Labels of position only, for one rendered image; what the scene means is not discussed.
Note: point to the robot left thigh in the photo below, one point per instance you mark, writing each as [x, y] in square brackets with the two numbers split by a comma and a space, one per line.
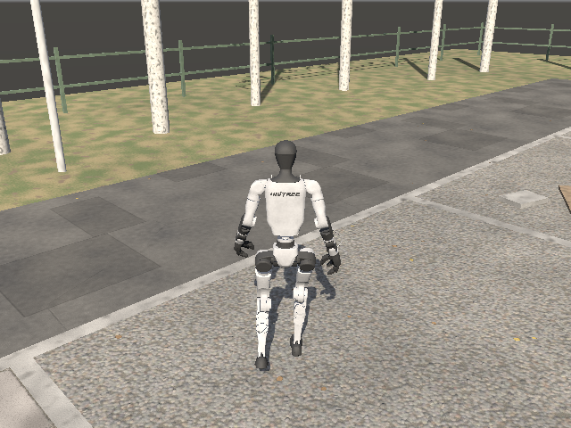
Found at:
[263, 271]

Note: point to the robot left forearm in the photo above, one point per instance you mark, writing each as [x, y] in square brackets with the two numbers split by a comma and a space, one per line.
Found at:
[242, 232]

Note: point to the robot right hand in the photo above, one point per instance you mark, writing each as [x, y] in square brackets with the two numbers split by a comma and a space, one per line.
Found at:
[334, 260]

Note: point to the robot right upper arm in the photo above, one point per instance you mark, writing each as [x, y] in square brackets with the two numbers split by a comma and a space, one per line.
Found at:
[318, 204]

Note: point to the robot left upper arm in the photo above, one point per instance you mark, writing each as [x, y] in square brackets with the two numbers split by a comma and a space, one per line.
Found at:
[252, 203]

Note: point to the robot left hand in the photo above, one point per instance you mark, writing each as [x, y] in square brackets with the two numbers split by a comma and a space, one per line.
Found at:
[246, 244]

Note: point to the robot head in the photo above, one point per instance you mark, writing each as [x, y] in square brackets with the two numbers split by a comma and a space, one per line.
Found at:
[285, 152]

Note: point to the robot right forearm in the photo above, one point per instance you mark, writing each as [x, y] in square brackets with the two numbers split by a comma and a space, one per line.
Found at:
[328, 238]

